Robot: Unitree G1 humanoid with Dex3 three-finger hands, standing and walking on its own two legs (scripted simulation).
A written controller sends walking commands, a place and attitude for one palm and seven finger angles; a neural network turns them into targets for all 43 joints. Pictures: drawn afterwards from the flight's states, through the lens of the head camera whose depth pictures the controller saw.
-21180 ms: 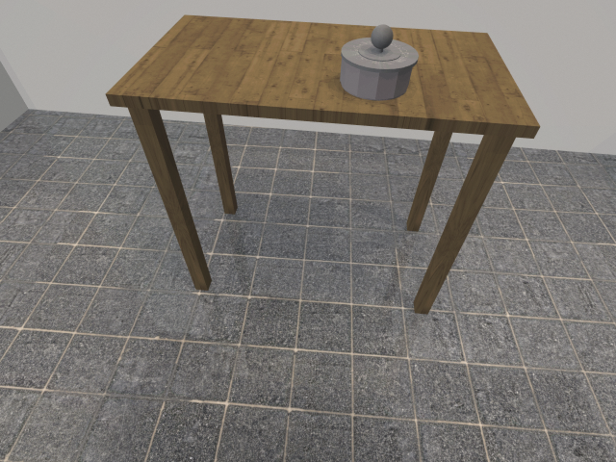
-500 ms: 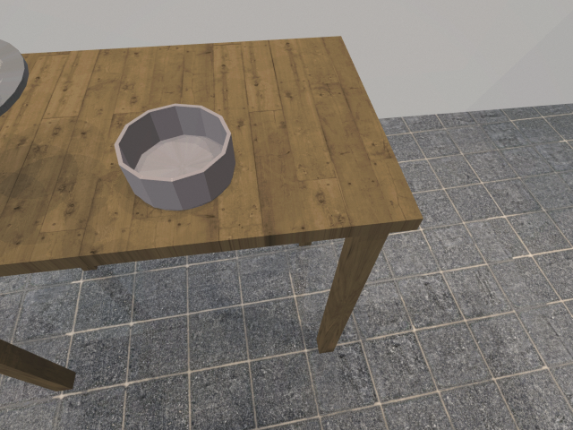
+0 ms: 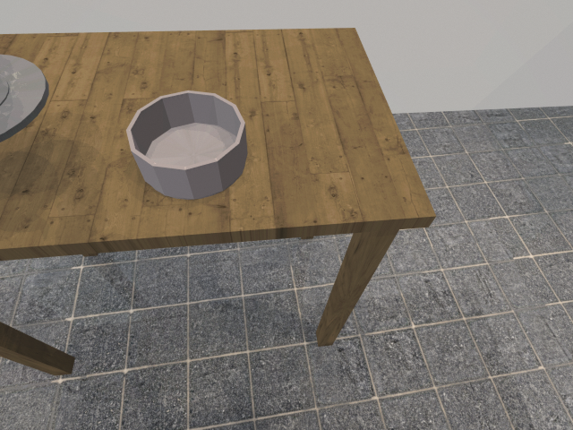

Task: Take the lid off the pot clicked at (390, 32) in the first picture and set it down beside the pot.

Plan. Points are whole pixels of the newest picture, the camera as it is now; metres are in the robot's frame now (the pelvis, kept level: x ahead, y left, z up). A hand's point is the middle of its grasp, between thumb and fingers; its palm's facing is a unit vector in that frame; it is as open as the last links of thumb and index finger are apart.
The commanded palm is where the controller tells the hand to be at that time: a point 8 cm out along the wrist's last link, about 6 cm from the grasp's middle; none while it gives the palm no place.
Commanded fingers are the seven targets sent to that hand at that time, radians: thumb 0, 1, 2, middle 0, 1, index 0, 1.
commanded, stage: lower the lid onto the table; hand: left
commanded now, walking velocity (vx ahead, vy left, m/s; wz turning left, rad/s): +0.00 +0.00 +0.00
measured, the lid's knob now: out of the picture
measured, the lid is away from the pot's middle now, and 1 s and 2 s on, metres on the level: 0.24 0.23 0.24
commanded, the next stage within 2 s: open the fingers wide in 1.76 s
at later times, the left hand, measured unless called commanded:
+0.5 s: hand out of the picture +0.46 +0.35 +0.21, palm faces -0.34 -0.28 -0.90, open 7.3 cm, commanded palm +0.49 +0.35 +0.28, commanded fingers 0.00 0.83 0.62 -0.87 -1.08 -0.85 -1.08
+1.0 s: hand out of the picture +0.46 +0.34 +0.18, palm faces -0.41 -0.25 -0.88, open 7.3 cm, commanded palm +0.50 +0.34 +0.25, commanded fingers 0.00 0.83 0.62 -0.87 -1.08 -0.85 -1.08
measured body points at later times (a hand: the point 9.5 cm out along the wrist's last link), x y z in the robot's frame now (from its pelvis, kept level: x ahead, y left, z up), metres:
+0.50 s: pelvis +0.00 +0.00 +0.00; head +0.07 +0.01 +0.44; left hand +0.48 +0.36 +0.26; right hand -0.02 -0.29 -0.12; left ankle +0.00 +0.08 -0.74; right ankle -0.06 -0.14 -0.74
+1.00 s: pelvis -0.01 +0.01 -0.01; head +0.06 +0.02 +0.44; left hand +0.48 +0.35 +0.23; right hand -0.02 -0.28 -0.12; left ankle +0.00 +0.08 -0.74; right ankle -0.06 -0.14 -0.74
